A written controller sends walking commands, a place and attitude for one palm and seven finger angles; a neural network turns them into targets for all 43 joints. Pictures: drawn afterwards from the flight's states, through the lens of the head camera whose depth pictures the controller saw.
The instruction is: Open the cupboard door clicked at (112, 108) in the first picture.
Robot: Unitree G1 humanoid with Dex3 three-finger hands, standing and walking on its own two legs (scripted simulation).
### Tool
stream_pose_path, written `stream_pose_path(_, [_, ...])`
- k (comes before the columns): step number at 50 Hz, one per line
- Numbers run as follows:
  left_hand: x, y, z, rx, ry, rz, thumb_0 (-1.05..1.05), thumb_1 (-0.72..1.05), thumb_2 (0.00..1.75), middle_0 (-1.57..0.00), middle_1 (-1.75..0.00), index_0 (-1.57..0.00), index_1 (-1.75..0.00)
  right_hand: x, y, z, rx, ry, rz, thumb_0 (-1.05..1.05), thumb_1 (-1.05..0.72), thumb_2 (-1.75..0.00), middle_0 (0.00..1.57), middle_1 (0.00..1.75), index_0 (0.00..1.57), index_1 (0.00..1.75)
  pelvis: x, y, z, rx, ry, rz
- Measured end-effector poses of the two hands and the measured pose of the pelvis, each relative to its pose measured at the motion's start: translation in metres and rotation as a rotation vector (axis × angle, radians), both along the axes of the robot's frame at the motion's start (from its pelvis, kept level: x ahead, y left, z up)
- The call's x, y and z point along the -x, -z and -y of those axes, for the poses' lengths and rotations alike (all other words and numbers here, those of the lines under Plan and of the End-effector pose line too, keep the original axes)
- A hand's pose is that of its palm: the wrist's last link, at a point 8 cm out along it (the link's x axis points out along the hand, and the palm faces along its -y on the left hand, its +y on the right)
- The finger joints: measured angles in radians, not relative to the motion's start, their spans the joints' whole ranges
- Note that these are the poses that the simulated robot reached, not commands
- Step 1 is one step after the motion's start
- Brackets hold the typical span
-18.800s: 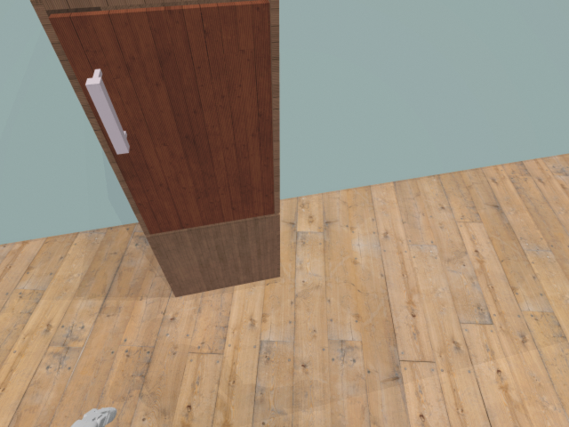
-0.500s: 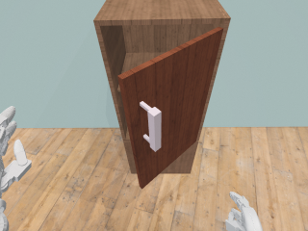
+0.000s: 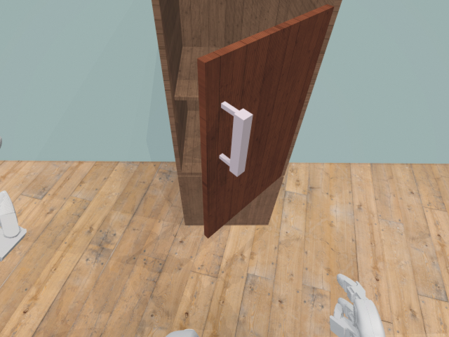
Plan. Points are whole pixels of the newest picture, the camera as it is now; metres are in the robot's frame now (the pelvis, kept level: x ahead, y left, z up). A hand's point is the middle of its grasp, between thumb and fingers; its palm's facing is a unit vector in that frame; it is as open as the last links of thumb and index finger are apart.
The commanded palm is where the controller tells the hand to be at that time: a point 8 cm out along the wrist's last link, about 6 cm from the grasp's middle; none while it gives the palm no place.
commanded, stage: step back with the hand held close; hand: left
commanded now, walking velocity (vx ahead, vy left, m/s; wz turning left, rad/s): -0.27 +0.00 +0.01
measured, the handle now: (232, 140) +0.46 +0.02 +0.09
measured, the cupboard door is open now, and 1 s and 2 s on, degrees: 43 43 43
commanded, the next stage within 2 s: stop stepping back and stand still in 0.40 s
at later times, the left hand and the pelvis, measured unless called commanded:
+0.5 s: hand out of the picture +0.06 +0.29 +0.20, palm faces +0.49 -0.77 -0.42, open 7.4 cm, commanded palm +0.00 +0.32 +0.19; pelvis -0.13 +0.01 +0.00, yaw +2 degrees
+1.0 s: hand out of the picture -0.06 +0.27 +0.21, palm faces +0.30 -0.82 -0.48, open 7.4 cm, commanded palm -0.11 +0.33 +0.19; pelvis -0.27 +0.04 +0.03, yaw -4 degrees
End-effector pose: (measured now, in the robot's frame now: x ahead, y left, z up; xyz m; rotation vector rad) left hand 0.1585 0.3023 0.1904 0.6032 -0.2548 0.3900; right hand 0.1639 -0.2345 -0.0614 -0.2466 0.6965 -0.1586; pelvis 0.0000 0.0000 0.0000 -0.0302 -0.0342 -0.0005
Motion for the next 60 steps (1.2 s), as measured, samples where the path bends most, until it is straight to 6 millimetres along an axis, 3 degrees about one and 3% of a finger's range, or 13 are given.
stream_pose_path(6, [0.039,0.007,0.001,0.041,-0.051,0.04,0.01,0.89,0.9,-0.21,-0.3,-0.21,-0.3,0.028,0.014,-0.009,-0.018,-0.047,-0.022,0.01,-0.9,-0.9,0.21,0.3,0.2,0.3,0.029,0.005,0.002,0.007,-0.018,0.009])
stream_pose_path(11, [0.057,0.006,0.003,0.07,0.004,0.1,0.01,0.89,0.9,-0.21,-0.3,-0.21,-0.3,0.058,0.016,-0.01,0.02,-0.047,-0.054,0.01,-0.9,-0.9,0.21,0.3,0.2,0.3,0.051,0.007,-0.004,0.009,-0.024,0.014])
stream_pose_path(18, [0.081,-0.009,-0.018,-0.011,0.047,0.153,0.01,0.89,0.9,-0.21,-0.31,-0.22,-0.3,0.099,0.011,-0.017,0.04,-0.007,-0.035,0.01,-0.9,-0.9,0.2,0.3,0.2,0.3,0.09,0.008,-0.014,0.079,-0.052,0.012])
stream_pose_path(23, [0.125,-0.022,-0.024,-0.013,0.025,0.177,0.01,0.89,0.9,-0.21,-0.3,-0.22,-0.3,0.122,0.004,-0.03,-0.005,-0.035,-0.02,0.01,-0.9,-0.9,0.2,0.3,0.2,0.3,0.118,0.002,-0.013,0.073,-0.041,-0.04])
stream_pose_path(29, [0.179,-0.011,-0.011,-0.011,0.03,0.164,0.01,0.89,0.9,-0.21,-0.3,-0.21,-0.3,0.142,0.014,-0.038,-0.025,-0.117,0.052,0.01,-0.9,-0.9,0.21,0.3,0.2,0.3,0.177,0.017,-0.011,0.005,0.033,-0.094])
stream_pose_path(36, [0.196,-0.002,-0.029,0.076,0.042,0.152,0.01,0.89,0.9,-0.21,-0.3,-0.22,-0.3,0.206,0.007,-0.036,0.015,-0.03,-0.024,0.01,-0.9,-0.9,0.21,0.3,0.2,0.3,0.188,0.006,-0.027,-0.005,0.04,-0.052])
stream_pose_path(40, [0.188,0.008,-0.039,0.141,0.042,0.115,0.01,0.89,0.9,-0.21,-0.3,-0.21,-0.3,0.242,-0.001,-0.033,0.03,0.034,0.005,0.01,-0.9,-0.9,0.21,0.3,0.2,0.3,0.218,0.001,-0.037,-0.006,0.049,0.002])
stream_pose_path(43, [0.196,-0.002,-0.028,0.12,0.123,0.108,0.01,0.89,0.9,-0.21,-0.3,-0.21,-0.3,0.274,-0.013,-0.034,0.025,0.062,0.012,0.01,-0.9,-0.9,0.2,0.3,0.2,0.3,0.238,-0.007,-0.038,0.002,0.059,0.024])
stream_pose_path(48, [0.238,-0.025,-0.008,0.035,0.221,0.077,0.01,0.89,0.9,-0.21,-0.3,-0.21,-0.3,0.322,-0.022,-0.031,0.009,0.119,-0.015,0.01,-0.9,-0.9,0.21,0.3,0.2,0.3,0.261,-0.021,-0.037,0.011,0.082,0.015])
stream_pose_path(52, [0.274,-0.039,-0.015,-0.043,0.143,0.037,0.01,0.89,0.9,-0.22,-0.31,-0.22,-0.3,0.347,-0.011,-0.027,-0.007,0.131,-0.057,0.01,-0.9,-0.9,0.2,0.3,0.2,0.3,0.281,-0.026,-0.035,0.019,0.051,-0.009])
stream_pose_path(54, [0.293,-0.041,-0.022,-0.099,0.078,0.036,0.01,0.89,0.9,-0.22,-0.31,-0.22,-0.3,0.353,0.003,-0.024,-0.016,0.107,-0.066,0.01,-0.9,-0.9,0.2,0.3,0.2,0.3,0.294,-0.015,-0.031,-0.026,0.03,-0.028])
stream_pose_path(57, [0.316,-0.032,-0.028,-0.071,0.013,0.054,0.01,0.89,0.9,-0.21,-0.3,-0.22,-0.3,0.36,0.025,-0.017,-0.009,0.065,-0.11,0.01,-0.9,-0.9,0.2,0.3,0.2,0.3,0.316,-0.003,-0.033,-0.038,0.063,-0.033])
stream_pose_path(60, [0.325,-0.018,-0.034,0.032,-0.035,0.052,0.01,0.89,0.9,-0.21,-0.3,-0.22,-0.3,0.369,0.025,-0.018,-0.025,0.075,-0.13,0.02,-0.9,-0.9,0.2,0.3,0.2,0.3,0.321,-0.009,-0.033,-0.049,0.052,-0.038])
